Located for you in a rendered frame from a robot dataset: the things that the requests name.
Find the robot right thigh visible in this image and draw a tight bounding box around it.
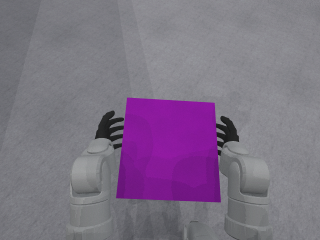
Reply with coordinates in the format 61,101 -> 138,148
182,222 -> 220,240

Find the robot left forearm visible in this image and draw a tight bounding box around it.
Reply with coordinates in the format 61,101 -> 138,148
65,138 -> 117,240

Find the robot right forearm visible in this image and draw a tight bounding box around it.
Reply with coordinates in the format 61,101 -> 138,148
218,141 -> 273,240

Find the left robot hand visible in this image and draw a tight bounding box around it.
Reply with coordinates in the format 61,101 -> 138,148
95,110 -> 124,149

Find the right robot hand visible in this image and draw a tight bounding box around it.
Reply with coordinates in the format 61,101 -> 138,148
216,116 -> 239,156

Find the carton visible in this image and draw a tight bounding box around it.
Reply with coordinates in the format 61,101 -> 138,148
116,97 -> 221,203

